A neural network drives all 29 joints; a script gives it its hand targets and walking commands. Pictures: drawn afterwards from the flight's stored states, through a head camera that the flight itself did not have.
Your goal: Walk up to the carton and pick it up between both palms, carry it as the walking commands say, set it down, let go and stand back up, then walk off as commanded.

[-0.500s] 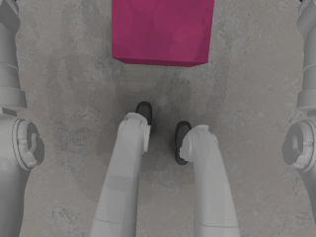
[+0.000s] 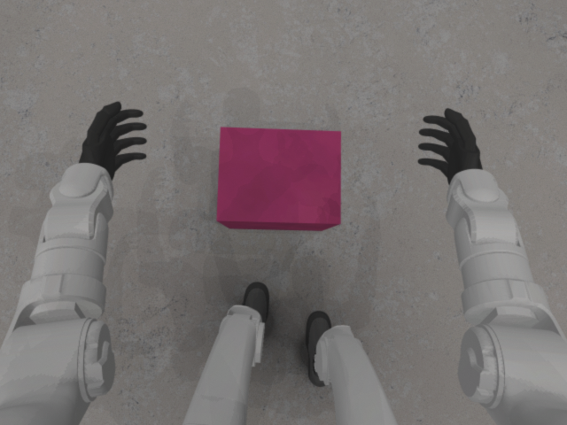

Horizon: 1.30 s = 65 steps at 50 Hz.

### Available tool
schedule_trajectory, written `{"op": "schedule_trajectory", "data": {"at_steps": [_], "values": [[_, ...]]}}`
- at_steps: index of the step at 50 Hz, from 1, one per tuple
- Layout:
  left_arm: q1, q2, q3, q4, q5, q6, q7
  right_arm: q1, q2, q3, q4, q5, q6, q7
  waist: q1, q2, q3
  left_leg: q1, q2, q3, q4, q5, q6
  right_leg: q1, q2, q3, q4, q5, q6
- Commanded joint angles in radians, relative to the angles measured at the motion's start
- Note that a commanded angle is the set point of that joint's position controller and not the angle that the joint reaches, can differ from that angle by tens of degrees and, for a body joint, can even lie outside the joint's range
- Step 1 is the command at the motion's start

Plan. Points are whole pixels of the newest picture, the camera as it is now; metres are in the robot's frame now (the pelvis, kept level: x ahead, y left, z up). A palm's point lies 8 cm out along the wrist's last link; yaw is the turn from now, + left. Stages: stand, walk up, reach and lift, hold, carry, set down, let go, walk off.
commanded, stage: let go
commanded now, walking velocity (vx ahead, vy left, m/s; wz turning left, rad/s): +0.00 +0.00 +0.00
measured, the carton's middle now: (278, 186) +0.50 +0.05 -0.55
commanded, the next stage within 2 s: stand in 1.06 s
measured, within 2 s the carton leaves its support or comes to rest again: neither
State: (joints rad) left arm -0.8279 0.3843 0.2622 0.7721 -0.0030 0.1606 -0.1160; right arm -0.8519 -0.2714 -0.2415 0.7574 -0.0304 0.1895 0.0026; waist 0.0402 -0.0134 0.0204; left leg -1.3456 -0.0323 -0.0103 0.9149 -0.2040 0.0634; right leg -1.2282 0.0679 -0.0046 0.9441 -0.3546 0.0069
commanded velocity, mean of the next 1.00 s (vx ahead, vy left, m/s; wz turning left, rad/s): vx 0.00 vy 0.00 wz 0.00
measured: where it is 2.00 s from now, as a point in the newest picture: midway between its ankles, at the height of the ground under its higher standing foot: (285, 345)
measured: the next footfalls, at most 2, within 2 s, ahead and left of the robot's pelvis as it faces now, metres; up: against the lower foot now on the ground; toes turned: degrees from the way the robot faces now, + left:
none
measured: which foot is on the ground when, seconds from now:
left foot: down 0.00-1.00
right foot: down 0.00-1.00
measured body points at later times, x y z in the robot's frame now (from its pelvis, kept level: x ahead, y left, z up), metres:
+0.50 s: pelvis +0.06 +0.00 +0.07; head +0.17 +0.01 +0.51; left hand +0.26 +0.25 -0.02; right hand +0.30 -0.21 -0.02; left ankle +0.09 +0.07 -0.65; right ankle +0.03 -0.12 -0.65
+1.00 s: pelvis +0.07 -0.03 +0.08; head +0.09 -0.03 +0.53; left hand +0.24 +0.21 +0.01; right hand +0.24 -0.27 +0.01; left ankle +0.09 +0.07 -0.65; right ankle +0.03 -0.12 -0.65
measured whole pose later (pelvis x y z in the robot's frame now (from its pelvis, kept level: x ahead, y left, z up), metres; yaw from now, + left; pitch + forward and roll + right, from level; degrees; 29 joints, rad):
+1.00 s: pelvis +0.07 -0.03 +0.08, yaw +1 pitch -5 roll +1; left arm 0.24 0.23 0.06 0.39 0.02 0.14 -0.07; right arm 0.24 -0.22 -0.01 0.41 -0.01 0.11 0.05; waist -0.02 -0.04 0.13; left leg -0.16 -0.05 0.01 0.45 -0.21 0.02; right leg -0.06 0.04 0.05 0.49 -0.35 -0.04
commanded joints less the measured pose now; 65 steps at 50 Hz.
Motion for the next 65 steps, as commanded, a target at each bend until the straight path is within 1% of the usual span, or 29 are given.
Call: {"op": "schedule_trajectory", "data": {"at_steps": [1,2,4,5,6,7,9,11,15,17,19,22,23,26,29,31,35,38,41,46,49,53,54,55,57,58,61,65], "values": [[-0.014,0.178,0.013,-0.255,-0.002,-0.051,0.013,-0.062,-0.141,0.005,-0.272,0.018,-0.056,-0.013,0.036,0.052,-1.052,1.141,0.034,-0.134,-0.022,0.476,-0.052,0.127,-0.007,0.028,-0.154,0.200,0.008],[0.014,0.170,0.004,-0.288,-0.007,-0.054,0.017,-0.034,-0.135,0.018,-0.302,0.024,-0.058,-0.011,0.039,0.051,-1.067,1.174,0.036,-0.140,-0.030,0.498,-0.049,0.141,-0.007,0.032,-0.161,0.205,0.008],[0.175,0.128,-0.019,-0.334,-0.011,-0.054,0.020,0.122,-0.112,0.041,-0.331,0.031,-0.063,-0.002,0.034,0.067,-1.092,1.283,0.038,-0.159,-0.034,0.601,-0.047,0.174,-0.008,0.037,-0.175,0.258,0.008],[0.234,0.106,-0.034,-0.340,-0.019,-0.054,0.021,0.186,-0.105,0.047,-0.327,0.037,-0.066,0.003,0.022,0.079,-1.055,1.321,0.040,-0.173,-0.036,0.636,-0.046,0.155,-0.009,0.037,-0.183,0.263,0.007],[0.272,0.089,-0.043,-0.349,-0.024,-0.054,0.021,0.234,-0.097,0.049,-0.318,0.040,-0.071,0.007,0.007,0.086,-0.990,1.339,0.044,-0.185,-0.048,0.642,-0.050,0.135,-0.011,0.037,-0.198,0.247,0.005],[0.297,0.082,-0.051,-0.349,-0.028,-0.056,0.021,0.274,-0.089,0.045,-0.304,0.037,-0.075,0.009,-0.009,0.089,-0.916,1.341,0.048,-0.196,-0.065,0.623,-0.054,0.122,-0.013,0.036,-0.213,0.220,0.003],[0.366,0.060,-0.067,-0.353,-0.036,-0.066,0.022,0.363,-0.070,0.050,-0.289,0.028,-0.086,0.008,-0.030,0.085,-0.793,1.315,0.053,-0.194,-0.105,0.560,-0.063,0.176,-0.017,0.042,-0.242,0.191,-0.003],[0.480,0.037,-0.085,-0.343,-0.036,-0.075,0.023,0.471,-0.049,0.060,-0.272,0.019,-0.098,0.009,-0.038,0.084,-0.709,1.308,0.052,-0.188,-0.147,0.515,-0.065,0.262,-0.020,0.039,-0.266,0.181,-0.007],[0.666,-0.005,-0.121,-0.377,-0.028,-0.096,0.033,0.622,-0.033,0.081,-0.306,0.012,-0.130,0.020,-0.031,0.090,-0.596,1.357,0.057,-0.185,-0.219,0.491,-0.069,0.382,-0.021,0.033,-0.312,0.175,-0.014],[0.754,-0.023,-0.137,-0.417,-0.025,-0.108,0.041,0.699,-0.030,0.088,-0.338,0.006,-0.146,0.023,-0.028,0.094,-0.557,1.397,0.059,-0.183,-0.246,0.506,-0.072,0.436,-0.020,0.034,-0.336,0.182,-0.014],[0.812,-0.036,-0.150,-0.450,-0.031,-0.117,0.047,0.747,-0.027,0.095,-0.365,0.005,-0.156,0.027,-0.027,0.086,-0.503,1.411,0.058,-0.173,-0.275,0.484,-0.071,0.483,-0.020,0.038,-0.362,0.167,-0.015],[0.911,-0.050,-0.160,-0.486,-0.031,-0.127,0.050,0.837,-0.021,0.109,-0.393,0.000,-0.163,0.034,-0.025,0.064,-0.412,1.409,0.054,-0.145,-0.326,0.420,-0.067,0.582,-0.026,0.045,-0.410,0.147,-0.015],[0.934,-0.053,-0.165,-0.499,-0.030,-0.129,0.050,0.858,-0.020,0.112,-0.395,-0.002,-0.164,0.035,-0.023,0.057,-0.380,1.398,0.051,-0.125,-0.343,0.395,-0.067,0.626,-0.031,0.048,-0.430,0.142,-0.015],[1.001,-0.055,-0.175,-0.515,-0.024,-0.132,0.051,0.923,-0.016,0.133,-0.409,-0.003,-0.164,0.042,-0.023,0.020,-0.258,1.377,0.043,-0.072,-0.401,0.278,-0.062,0.739,-0.045,0.055,-0.490,0.124,-0.012],[1.008,-0.053,-0.186,-0.518,-0.022,-0.126,0.050,0.951,-0.018,0.151,-0.431,-0.005,-0.156,0.044,-0.028,-0.019,-0.121,1.385,0.030,-0.037,-0.455,0.130,-0.056,0.787,-0.068,0.060,-0.554,0.079,-0.012],[1.016,-0.056,-0.186,-0.512,-0.014,-0.114,0.049,0.973,-0.018,0.165,-0.437,-0.007,-0.145,0.046,-0.031,-0.036,-0.028,1.429,0.021,-0.023,-0.470,0.075,-0.055,0.768,-0.083,0.063,-0.595,0.031,-0.016],[1.019,-0.053,-0.163,-0.516,0.013,-0.081,0.042,1.006,-0.029,0.183,-0.457,-0.002,-0.123,0.053,-0.041,-0.041,0.061,1.511,0.007,-0.011,-0.463,0.051,-0.057,0.734,-0.102,0.070,-0.641,-0.018,-0.030],[1.023,-0.049,-0.151,-0.516,0.030,-0.066,0.040,1.024,-0.037,0.186,-0.466,0.001,-0.112,0.057,-0.044,-0.028,0.042,1.534,0.002,-0.009,-0.454,0.091,-0.055,0.763,-0.106,0.075,-0.643,0.032,-0.032],[1.042,-0.046,-0.147,-0.503,0.037,-0.056,0.041,1.033,-0.037,0.193,-0.473,0.010,-0.104,0.059,-0.041,-0.016,0.016,1.526,-0.002,-0.013,-0.450,0.139,-0.049,0.810,-0.105,0.078,-0.627,0.121,-0.026],[1.055,-0.044,-0.155,-0.486,0.029,-0.046,0.045,1.042,-0.035,0.200,-0.465,0.018,-0.098,0.049,-0.045,-0.028,-0.009,1.496,-0.006,-0.016,-0.448,0.184,-0.042,0.883,-0.103,0.086,-0.596,0.266,-0.011],[1.060,-0.044,-0.163,-0.476,0.024,-0.042,0.049,1.049,-0.037,0.198,-0.453,0.021,-0.097,0.039,-0.049,-0.040,-0.015,1.481,-0.008,-0.017,-0.442,0.194,-0.043,0.909,-0.103,0.097,-0.586,0.322,-0.007],[1.052,-0.044,-0.169,-0.473,0.018,-0.026,0.069,1.059,-0.047,0.189,-0.419,0.033,-0.106,0.025,-0.053,-0.041,-0.025,1.461,-0.006,-0.016,-0.436,0.217,-0.047,0.942,-0.106,0.095,-0.562,0.386,-0.002],[1.057,-0.020,-0.180,-0.350,0.029,-0.112,0.092,1.166,-0.111,0.171,-0.255,-0.035,-0.170,0.004,-0.043,0.053,-0.167,1.235,0.112,-0.072,-0.496,0.172,-0.078,1.089,-0.117,0.091,-0.530,0.090,-0.015],[1.080,-0.011,-0.185,-0.331,0.064,-0.158,0.110,1.155,-0.127,0.186,-0.225,-0.049,-0.210,-0.009,-0.025,0.072,-0.119,1.164,0.124,-0.101,-0.502,0.089,-0.081,1.102,-0.144,0.139,-0.544,0.037,-0.011],[1.045,-0.033,-0.198,-0.283,0.069,-0.212,0.126,1.120,-0.085,0.201,-0.191,-0.037,-0.259,-0.017,-0.033,0.020,-0.076,1.076,0.127,-0.135,-0.492,0.070,-0.072,1.056,-0.171,0.188,-0.547,0.067,-0.017],[1.046,-0.040,-0.203,-0.265,0.065,-0.226,0.129,1.123,-0.075,0.203,-0.167,-0.025,-0.271,-0.015,-0.036,0.014,-0.065,1.052,0.125,-0.140,-0.493,0.072,-0.067,1.045,-0.177,0.198,-0.548,0.095,-0.020],[1.075,-0.040,-0.209,-0.217,0.051,-0.246,0.128,1.151,-0.079,0.203,-0.101,-0.010,-0.289,-0.005,-0.038,0.006,-0.093,1.036,0.118,-0.153,-0.482,0.131,-0.054,1.062,-0.179,0.198,-0.530,0.236,-0.029],[1.128,-0.037,-0.215,-0.167,0.037,-0.250,0.132,1.204,-0.084,0.209,-0.031,-0.007,-0.293,-0.005,-0.038,-0.019,-0.100,1.020,0.108,-0.146,-0.460,0.146,-0.048,1.079,-0.188,0.177,-0.500,0.423,-0.039]]}}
